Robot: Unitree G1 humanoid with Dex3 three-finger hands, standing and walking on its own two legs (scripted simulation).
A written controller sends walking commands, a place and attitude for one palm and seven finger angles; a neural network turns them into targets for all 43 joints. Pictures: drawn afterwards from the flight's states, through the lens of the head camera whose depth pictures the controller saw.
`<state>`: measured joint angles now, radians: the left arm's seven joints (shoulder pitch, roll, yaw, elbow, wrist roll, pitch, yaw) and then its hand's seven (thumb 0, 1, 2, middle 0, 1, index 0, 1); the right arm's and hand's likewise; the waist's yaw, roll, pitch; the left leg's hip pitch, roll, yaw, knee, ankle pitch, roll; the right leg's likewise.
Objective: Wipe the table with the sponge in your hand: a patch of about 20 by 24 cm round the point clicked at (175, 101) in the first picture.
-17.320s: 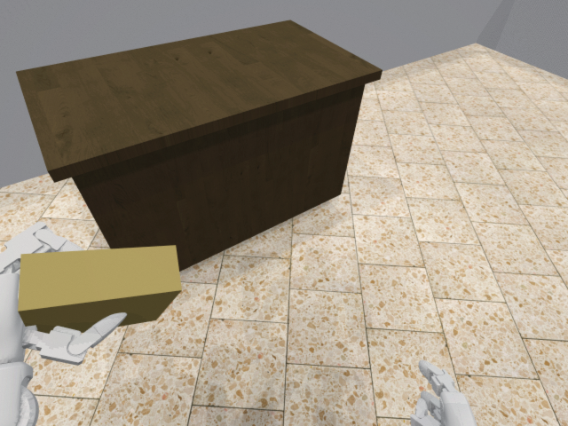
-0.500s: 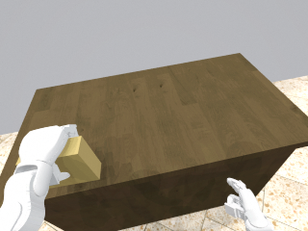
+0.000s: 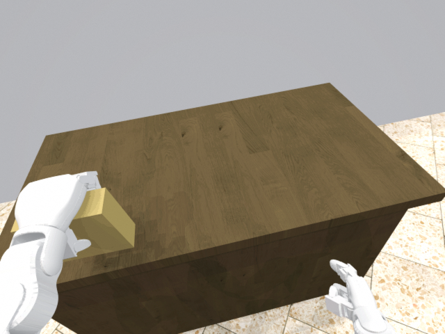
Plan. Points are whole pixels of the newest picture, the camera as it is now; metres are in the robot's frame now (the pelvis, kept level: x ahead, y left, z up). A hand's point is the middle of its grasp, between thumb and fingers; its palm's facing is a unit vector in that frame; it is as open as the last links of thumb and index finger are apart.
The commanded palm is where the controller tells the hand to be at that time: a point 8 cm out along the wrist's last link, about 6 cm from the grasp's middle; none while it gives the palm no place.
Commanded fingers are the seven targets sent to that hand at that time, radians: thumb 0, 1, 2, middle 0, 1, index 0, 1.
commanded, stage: move the sponge above the wiping area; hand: left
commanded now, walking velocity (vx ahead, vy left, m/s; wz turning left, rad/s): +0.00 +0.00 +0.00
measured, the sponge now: (88, 233) +0.23 +0.29 +0.08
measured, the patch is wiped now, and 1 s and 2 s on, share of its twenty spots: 0.00 0.00 0.00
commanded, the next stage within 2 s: none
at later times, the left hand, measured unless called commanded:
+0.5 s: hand (79, 207) +0.26 +0.31 +0.12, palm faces +0.10 -0.08 -0.99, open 9.1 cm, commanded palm +0.23 +0.29 +0.18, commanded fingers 0.00 0.10 1.30 -1.20 -1.60 -1.20 -1.60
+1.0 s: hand (95, 208) +0.28 +0.30 +0.09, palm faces +0.02 -0.13 -0.99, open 9.1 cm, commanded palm +0.25 +0.29 +0.16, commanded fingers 0.00 0.10 1.30 -1.20 -1.60 -1.20 -1.60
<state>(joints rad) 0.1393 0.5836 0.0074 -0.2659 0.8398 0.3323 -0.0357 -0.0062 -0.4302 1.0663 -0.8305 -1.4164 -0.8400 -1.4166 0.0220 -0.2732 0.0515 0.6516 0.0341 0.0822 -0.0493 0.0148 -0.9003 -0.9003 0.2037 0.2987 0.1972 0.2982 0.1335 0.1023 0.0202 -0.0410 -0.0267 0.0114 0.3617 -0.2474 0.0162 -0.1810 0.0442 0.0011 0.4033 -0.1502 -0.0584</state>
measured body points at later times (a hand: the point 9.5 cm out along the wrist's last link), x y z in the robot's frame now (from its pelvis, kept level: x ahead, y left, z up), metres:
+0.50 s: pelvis +0.00 +0.01 +0.00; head -0.01 -0.03 +0.45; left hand +0.25 +0.31 +0.17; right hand +0.23 -0.20 -0.09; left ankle -0.03 +0.11 -0.74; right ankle +0.05 -0.08 -0.74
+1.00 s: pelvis +0.02 +0.03 +0.00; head +0.01 -0.01 +0.45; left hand +0.27 +0.30 +0.15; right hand +0.27 -0.16 -0.08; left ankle -0.03 +0.11 -0.74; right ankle +0.05 -0.08 -0.74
